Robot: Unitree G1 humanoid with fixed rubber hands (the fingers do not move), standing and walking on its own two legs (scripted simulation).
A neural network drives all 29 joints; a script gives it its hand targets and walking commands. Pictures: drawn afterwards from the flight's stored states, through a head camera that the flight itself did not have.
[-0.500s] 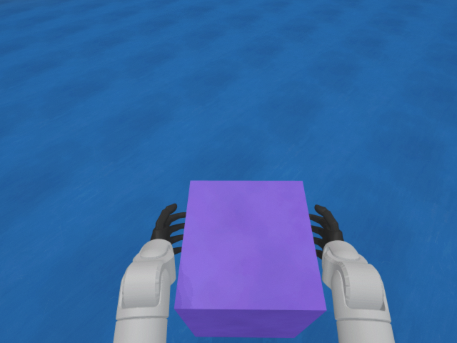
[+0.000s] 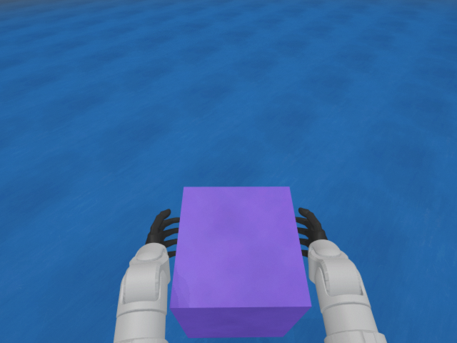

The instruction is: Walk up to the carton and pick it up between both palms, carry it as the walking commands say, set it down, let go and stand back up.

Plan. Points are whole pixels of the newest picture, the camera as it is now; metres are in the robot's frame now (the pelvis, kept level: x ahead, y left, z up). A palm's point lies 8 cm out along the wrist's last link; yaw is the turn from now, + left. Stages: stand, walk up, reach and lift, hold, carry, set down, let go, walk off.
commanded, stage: hold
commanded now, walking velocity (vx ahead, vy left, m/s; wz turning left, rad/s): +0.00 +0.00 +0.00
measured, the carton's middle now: (236, 266) +0.28 +0.05 -0.03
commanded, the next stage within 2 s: set down in 0.26 s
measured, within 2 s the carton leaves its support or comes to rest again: neither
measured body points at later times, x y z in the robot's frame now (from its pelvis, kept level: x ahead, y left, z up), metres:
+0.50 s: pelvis -0.02 +0.01 -0.01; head -0.07 +0.01 +0.44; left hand +0.29 +0.18 +0.04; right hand +0.32 -0.11 +0.03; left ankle +0.04 +0.11 -0.74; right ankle +0.02 -0.08 -0.74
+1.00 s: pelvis -0.02 -0.01 -0.02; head +0.05 +0.00 +0.42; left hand +0.29 +0.19 -0.05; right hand +0.33 -0.10 -0.06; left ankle +0.04 +0.11 -0.74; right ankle +0.02 -0.08 -0.74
